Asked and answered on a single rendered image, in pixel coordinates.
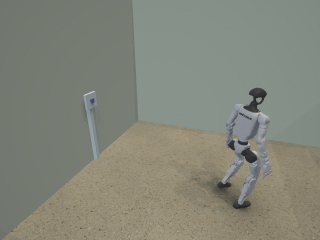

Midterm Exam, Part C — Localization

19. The right robot foot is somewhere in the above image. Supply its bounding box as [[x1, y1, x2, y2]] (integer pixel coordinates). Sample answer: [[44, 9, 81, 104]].
[[233, 200, 251, 209]]

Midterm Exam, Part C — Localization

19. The left robot forearm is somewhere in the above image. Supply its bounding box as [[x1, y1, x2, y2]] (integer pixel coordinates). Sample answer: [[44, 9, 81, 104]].
[[226, 124, 233, 139]]

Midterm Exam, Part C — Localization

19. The robot right upper arm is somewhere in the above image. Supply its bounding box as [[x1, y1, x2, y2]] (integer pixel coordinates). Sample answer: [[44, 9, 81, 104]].
[[255, 113, 271, 145]]

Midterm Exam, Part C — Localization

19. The robot left shin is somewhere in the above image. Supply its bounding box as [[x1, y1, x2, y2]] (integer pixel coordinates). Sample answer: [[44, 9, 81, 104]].
[[221, 158, 241, 184]]

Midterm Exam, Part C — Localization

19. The right robot hand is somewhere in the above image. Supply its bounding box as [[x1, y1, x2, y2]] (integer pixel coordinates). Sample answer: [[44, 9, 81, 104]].
[[260, 163, 272, 178]]

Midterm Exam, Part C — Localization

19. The robot left upper arm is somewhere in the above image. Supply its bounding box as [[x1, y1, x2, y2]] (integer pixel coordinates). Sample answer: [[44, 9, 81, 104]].
[[226, 104, 244, 127]]

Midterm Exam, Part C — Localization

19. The left robot hand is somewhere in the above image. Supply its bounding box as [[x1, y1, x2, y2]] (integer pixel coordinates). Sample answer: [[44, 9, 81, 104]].
[[225, 137, 233, 148]]

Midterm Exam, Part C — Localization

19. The right robot forearm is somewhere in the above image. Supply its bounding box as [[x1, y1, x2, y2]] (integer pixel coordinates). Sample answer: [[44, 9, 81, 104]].
[[258, 138, 269, 165]]

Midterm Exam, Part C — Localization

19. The panel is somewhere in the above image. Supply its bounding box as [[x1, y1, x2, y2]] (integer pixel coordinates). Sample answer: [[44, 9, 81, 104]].
[[83, 91, 100, 160]]

